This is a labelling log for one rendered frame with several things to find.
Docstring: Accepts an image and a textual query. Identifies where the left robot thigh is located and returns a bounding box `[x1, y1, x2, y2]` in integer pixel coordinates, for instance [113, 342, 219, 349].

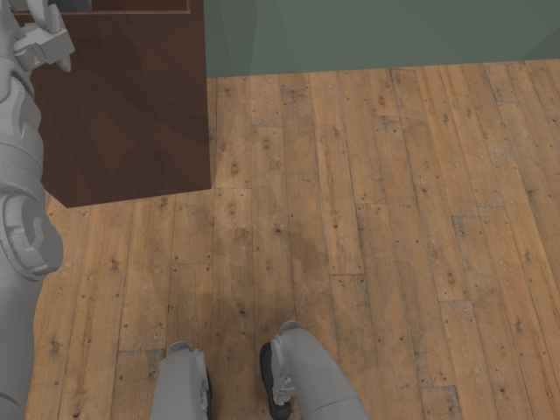
[150, 348, 208, 420]

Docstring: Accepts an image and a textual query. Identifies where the cabinet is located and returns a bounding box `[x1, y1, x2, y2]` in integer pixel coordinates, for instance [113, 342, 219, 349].
[12, 0, 211, 208]

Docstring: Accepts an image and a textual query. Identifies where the right robot thigh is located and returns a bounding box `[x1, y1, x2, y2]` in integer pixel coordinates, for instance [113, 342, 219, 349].
[270, 328, 371, 420]

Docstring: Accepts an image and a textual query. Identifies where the robot left upper arm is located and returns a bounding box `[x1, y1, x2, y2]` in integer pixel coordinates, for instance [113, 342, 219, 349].
[0, 193, 64, 420]

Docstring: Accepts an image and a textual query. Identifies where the robot thigh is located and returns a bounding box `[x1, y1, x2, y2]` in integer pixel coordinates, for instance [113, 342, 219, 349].
[270, 328, 371, 420]
[150, 348, 208, 420]

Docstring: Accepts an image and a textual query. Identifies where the left robot hand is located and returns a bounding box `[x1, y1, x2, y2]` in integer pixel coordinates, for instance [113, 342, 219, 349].
[0, 0, 75, 79]

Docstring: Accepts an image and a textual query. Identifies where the robot left forearm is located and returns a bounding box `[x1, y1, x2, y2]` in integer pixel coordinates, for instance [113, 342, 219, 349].
[0, 57, 46, 210]

